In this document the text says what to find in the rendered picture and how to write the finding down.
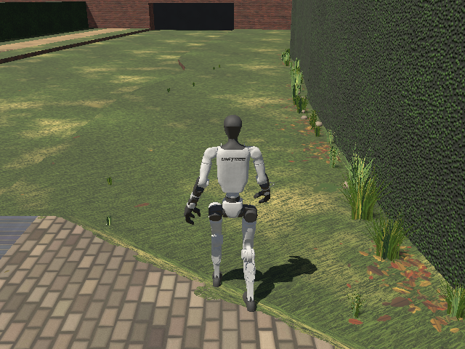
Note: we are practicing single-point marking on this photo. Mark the right robot hand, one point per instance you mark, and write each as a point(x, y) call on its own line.
point(265, 199)

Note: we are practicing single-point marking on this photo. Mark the left robot upper arm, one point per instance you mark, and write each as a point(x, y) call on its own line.
point(209, 154)

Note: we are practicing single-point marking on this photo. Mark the robot right forearm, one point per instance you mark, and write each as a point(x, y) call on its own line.
point(265, 187)

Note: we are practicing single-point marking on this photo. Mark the robot head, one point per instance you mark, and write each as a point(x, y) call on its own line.
point(232, 125)

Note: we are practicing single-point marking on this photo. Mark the right robot upper arm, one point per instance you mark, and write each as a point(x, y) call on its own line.
point(258, 161)

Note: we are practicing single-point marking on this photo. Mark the left robot hand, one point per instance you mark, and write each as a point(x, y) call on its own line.
point(188, 214)

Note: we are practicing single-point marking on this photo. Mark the robot left foot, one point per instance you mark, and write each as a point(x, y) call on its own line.
point(217, 281)

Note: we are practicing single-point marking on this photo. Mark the robot left forearm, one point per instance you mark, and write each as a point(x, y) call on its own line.
point(195, 195)

